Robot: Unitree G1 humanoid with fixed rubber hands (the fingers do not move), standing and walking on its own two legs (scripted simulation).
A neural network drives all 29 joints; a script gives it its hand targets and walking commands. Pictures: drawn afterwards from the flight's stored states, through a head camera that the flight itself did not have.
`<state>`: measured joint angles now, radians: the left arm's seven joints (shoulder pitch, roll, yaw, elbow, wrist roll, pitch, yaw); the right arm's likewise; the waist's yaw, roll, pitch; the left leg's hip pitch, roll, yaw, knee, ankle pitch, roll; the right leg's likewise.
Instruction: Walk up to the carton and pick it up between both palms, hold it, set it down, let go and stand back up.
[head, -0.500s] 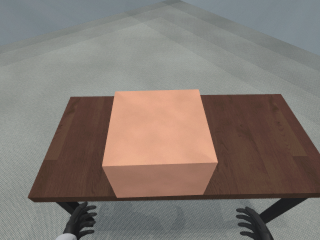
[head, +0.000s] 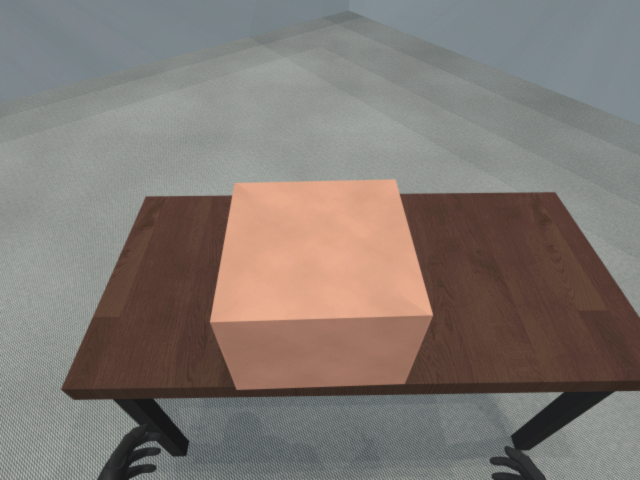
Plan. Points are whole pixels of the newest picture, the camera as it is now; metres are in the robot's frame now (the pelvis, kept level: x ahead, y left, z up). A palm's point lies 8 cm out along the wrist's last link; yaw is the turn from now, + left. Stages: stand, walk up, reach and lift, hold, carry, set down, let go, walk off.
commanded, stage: stand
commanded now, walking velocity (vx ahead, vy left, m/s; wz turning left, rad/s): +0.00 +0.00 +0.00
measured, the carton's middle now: (318, 281) +0.46 +0.03 -0.09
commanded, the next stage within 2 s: none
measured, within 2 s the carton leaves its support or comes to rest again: neither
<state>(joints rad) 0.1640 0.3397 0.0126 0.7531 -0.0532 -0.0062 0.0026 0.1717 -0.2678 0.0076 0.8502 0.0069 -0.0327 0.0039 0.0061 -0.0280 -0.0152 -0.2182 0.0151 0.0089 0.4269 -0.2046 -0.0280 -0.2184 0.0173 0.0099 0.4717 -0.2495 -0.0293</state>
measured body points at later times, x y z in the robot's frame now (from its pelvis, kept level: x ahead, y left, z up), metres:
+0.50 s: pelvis -0.02 +0.00 +0.00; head -0.03 +0.01 +0.45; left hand +0.10 +0.29 -0.11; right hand +0.09 -0.27 -0.12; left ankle +0.01 +0.13 -0.74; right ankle +0.00 -0.10 -0.74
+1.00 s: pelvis -0.02 +0.00 +0.00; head -0.03 +0.01 +0.45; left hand +0.09 +0.30 -0.12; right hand +0.08 -0.27 -0.12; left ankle +0.01 +0.13 -0.74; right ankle +0.00 -0.10 -0.74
